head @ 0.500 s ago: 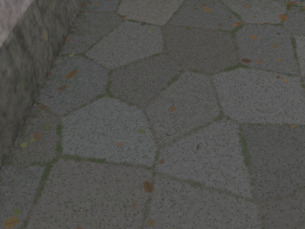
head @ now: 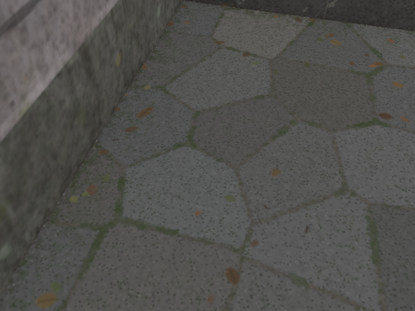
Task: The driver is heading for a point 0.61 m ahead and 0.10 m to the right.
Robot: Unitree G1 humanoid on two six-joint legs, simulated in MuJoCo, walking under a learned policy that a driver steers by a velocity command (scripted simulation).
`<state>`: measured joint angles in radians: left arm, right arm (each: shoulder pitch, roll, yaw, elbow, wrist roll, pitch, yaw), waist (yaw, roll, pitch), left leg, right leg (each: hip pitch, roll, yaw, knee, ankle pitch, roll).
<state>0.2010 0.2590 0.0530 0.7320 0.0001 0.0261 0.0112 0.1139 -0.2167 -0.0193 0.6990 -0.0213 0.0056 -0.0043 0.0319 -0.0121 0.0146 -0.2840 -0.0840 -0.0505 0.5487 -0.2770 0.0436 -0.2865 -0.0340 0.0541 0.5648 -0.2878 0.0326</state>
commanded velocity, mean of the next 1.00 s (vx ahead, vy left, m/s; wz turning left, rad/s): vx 0.03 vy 0.00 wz -0.18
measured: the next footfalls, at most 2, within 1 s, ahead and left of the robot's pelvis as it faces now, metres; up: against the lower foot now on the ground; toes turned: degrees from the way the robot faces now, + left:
right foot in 0.52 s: -0.01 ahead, -0.16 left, +0.00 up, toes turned -19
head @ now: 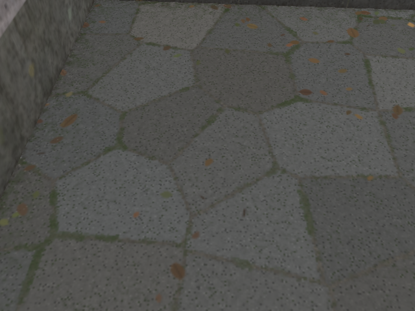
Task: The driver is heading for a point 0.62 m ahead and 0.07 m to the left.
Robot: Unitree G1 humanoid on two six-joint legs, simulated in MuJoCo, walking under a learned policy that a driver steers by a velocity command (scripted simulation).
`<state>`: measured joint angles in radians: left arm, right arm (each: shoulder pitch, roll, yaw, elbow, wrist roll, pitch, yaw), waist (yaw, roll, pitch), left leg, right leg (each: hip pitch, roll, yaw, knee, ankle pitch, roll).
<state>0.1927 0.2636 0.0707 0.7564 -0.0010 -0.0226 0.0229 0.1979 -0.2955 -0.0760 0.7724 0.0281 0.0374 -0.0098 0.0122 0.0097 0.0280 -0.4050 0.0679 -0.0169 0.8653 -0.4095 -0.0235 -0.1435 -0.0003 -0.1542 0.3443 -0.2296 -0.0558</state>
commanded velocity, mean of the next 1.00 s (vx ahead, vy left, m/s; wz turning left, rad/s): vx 0.42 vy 0.00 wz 0.00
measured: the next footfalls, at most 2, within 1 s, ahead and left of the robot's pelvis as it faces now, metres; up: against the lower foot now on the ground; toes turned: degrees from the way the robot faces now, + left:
left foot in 0.18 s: +0.09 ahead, +0.17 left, +0.00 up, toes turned +11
right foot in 0.68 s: +0.48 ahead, +0.07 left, +0.00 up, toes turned +5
